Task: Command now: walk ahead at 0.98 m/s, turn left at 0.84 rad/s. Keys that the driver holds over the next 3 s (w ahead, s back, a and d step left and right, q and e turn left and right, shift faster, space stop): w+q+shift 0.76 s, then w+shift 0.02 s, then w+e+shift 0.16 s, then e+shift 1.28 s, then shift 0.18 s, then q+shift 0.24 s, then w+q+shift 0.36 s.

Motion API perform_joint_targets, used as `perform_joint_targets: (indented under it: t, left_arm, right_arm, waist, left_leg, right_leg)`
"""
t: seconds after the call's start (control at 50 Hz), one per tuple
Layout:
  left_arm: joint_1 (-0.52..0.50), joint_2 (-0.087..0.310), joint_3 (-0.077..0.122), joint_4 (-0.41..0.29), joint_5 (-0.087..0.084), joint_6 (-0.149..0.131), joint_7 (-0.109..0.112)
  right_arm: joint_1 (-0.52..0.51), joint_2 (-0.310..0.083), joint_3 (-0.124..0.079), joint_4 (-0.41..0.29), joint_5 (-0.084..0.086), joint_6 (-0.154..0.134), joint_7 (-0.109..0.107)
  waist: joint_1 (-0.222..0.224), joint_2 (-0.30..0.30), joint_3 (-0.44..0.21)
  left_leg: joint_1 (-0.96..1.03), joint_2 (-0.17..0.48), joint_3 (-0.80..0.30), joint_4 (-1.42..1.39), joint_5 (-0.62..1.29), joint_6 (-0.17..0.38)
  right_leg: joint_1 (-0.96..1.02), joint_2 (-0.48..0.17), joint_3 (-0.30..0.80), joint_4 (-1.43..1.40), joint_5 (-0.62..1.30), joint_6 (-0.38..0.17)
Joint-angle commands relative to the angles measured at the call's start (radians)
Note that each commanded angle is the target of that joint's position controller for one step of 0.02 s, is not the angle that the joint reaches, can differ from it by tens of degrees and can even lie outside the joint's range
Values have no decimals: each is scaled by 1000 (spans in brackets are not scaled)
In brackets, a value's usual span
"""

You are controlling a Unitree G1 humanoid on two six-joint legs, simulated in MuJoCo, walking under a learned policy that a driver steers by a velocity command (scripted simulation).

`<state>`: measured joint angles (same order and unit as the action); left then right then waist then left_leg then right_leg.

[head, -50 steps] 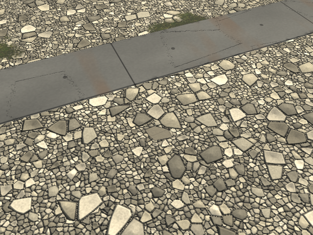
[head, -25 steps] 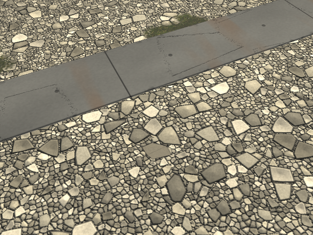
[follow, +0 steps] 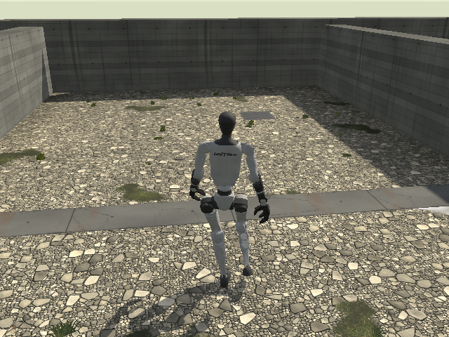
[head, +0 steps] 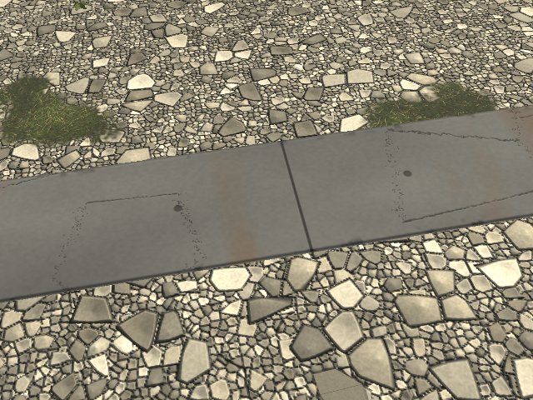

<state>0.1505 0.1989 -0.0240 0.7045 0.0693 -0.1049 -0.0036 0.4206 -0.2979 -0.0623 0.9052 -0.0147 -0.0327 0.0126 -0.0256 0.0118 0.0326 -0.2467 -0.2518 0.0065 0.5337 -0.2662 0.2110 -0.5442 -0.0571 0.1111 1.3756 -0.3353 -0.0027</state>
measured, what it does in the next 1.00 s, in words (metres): walks ahead, turning left: right foot, then left foot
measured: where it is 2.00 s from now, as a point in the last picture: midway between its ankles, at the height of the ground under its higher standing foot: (114, 220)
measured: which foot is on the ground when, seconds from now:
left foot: down 0.00-0.28, up 0.30-0.72, down 0.74-1.00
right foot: up 0.00-0.26, down 0.28-0.74, up 0.76-1.00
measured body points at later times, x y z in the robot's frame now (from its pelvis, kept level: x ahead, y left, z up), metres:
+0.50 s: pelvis +0.44 -0.02 +0.02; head +0.46 +0.00 +0.47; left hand +0.33 +0.27 -0.10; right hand +0.74 -0.19 -0.06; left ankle +0.43 +0.08 -0.62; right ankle +0.45 -0.15 -0.72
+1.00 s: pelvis +0.80 +0.25 +0.01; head +0.82 +0.27 +0.46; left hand +0.75 +0.54 -0.08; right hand +1.00 +0.06 -0.11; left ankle +0.73 +0.21 -0.72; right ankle +1.05 +0.25 -0.64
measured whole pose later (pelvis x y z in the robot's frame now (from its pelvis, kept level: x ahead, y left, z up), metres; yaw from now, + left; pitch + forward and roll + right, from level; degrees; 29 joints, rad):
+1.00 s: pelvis +0.80 +0.25 +0.01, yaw +46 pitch +0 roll +2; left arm 0.17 0.25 0.00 0.68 0.02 -0.04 -0.03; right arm 0.43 -0.28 -0.04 0.85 -0.01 -0.09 0.01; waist -0.03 -0.02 0.05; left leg 0.00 -0.19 0.02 0.29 -0.29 0.16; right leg -0.76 -0.16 0.01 0.96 -0.09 -0.02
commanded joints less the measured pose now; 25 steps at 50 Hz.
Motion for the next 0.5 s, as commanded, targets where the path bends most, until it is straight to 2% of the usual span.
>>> perform_joint_targets:
  t: [0.02, 0.06, 0.1, 0.12, 0.16, 0.18, 0.2, 0.22, 0.24, 0.26, 0.28, 0.3, 0.32, 0.34, 0.36, 0.38, 0.4, 0.44, 0.46, 0.5]
  left_arm:
    - [3, 129, 20, -99, 17, 33, -3]
    - [-139, 122, 11, -157, -4, 33, -14]
    - [-217, 101, 3, -181, -21, 31, -22]
    - [-240, 101, 2, -189, -27, 30, -23]
    - [-288, 111, 1, -211, -31, 27, -19]
    - [-297, 114, 1, -222, -34, 24, -16]
    - [-263, 128, 6, -217, -35, 21, -11]
    - [-196, 164, 21, -200, -38, 18, -1]
    - [-60, 221, 46, -168, -48, 13, 13]
    - [161, 274, 72, -112, -52, 10, 30]
    - [378, 340, 102, -71, -23, 8, 54]
    - [316, 381, 111, -85, 10, 10, 48]
    - [208, 326, 122, -94, 2, 20, 33]
    - [145, 219, 99, -100, -9, 23, 28]
    - [141, 176, 90, -73, -12, 24, 22]
    - [161, 170, 87, -40, -12, 18, 22]
    - [189, 159, 83, -4, -15, 11, 20]
    - [221, 131, 77, 49, -39, -10, 2]
    - [221, 130, 77, 63, -48, -17, -4]
    - [187, 139, 77, 72, -49, -29, -8]
  right_arm:
    - [-64, -111, -17, -96, 13, -59, -4]
    - [-34, -119, -22, -96, 17, -66, -5]
    - [22, -129, -31, -86, 27, -66, -1]
    - [54, -138, -35, -81, 31, -64, 0]
    - [94, -153, -42, -73, 26, -58, -2]
    - [85, -159, -45, -75, 23, -55, -7]
    - [54, -167, -47, -84, 22, -55, -12]
    - [37, -190, -52, -90, 20, -58, -15]
    - [-3, -228, -59, -101, 12, -62, -11]
    - [-82, -244, -63, -120, 7, -70, -3]
    - [-104, -128, -34, -147, 4, -82, -1]
    - [-2, -8, 3, -203, 60, -77, -3]
    - [-6, -92, 5, -187, 37, -57, -15]
    - [-96, -127, -3, -178, 11, -43, -9]
    - [-143, -120, -4, -185, -2, -32, 4]
    - [-187, -102, -2, -204, -17, -21, 19]
    - [-197, -69, 5, -221, -24, -6, 35]
    - [-249, -24, 22, -271, -23, 17, 50]
    - [-280, -18, 27, -295, -24, 23, 57]
    - [-338, -24, 34, -340, -22, 26, 66]
  waist:
    - [81, -103, 118]
    - [32, -63, 138]
    - [-25, -21, 101]
    - [-52, -4, 71]
    - [-87, 25, 38]
    - [-84, 45, 28]
    - [-58, 44, 0]
    - [-26, 52, -62]
    - [54, 59, -148]
    - [181, 51, -245]
    - [244, -61, -367]
    - [121, -376, -494]
    - [102, -303, -414]
    - [110, -154, -271]
    - [100, -49, -161]
    - [86, -37, -112]
    - [68, -46, -60]
    - [40, -80, -12]
    - [30, -84, 4]
    - [0, -94, 32]
  left_leg:
    - [-200, 282, -468, -410, 3, 140]
    - [-248, 236, -409, -429, 154, 105]
    - [-162, 214, -383, -383, 369, 47]
    - [-86, 218, -389, -357, 473, 28]
    - [77, 237, -408, -301, 632, 13]
    - [119, 247, -417, -266, 679, 3]
    - [136, 239, -410, -211, 772, -19]
    - [152, 244, -423, -116, 888, -41]
    - [149, 248, -433, 50, 927, -59]
    - [57, 220, -415, 271, 850, -70]
    - [-102, 174, -335, 584, 412, -65]
    - [-390, 76, -212, 845, -234, -98]
    - [-509, 181, -161, 910, -130, -82]
    - [-521, 232, -133, 879, -38, -87]
    - [-512, 260, -113, 844, -10, -92]
    - [-509, 292, -111, 818, -13, -94]
    - [-511, 313, -104, 813, -20, -98]
    - [-559, 356, -97, 803, -13, -99]
    - [-580, 364, -89, 796, 23, -102]
    - [-563, 367, -67, 725, 136, -106]
  right_leg:
    - [-90, -61, -65, -199, 48, 48]
    - [-30, -54, -105, -408, 231, 66]
    - [18, -16, -123, -578, 405, 53]
    - [24, 10, -130, -632, 447, 45]
    - [1, 48, -133, -719, 436, 30]
    - [30, 59, -122, -781, 420, 21]
    - [123, 83, -118, -844, 396, 13]
    - [254, 109, -108, -866, 353, 5]
    - [414, 107, -80, -866, 284, -6]
    - [647, 59, -56, -862, 216, -21]
    - [888, -141, 114, -838, -96, -52]
    - [1068, -429, 667, -1004, -265, -149]
    - [955, -398, 750, -1069, -449, -181]
    - [809, -340, 573, -1083, -422, -165]
    - [674, -305, 432, -1100, -251, -151]
    - [599, -274, 327, -1115, -136, -135]
    - [532, -252, 232, -1139, -66, -121]
    - [483, -250, 114, -1177, 63, -102]
    - [466, -244, 45, -1198, 138, -94]
    - [403, -209, -111, -1236, 281, -68]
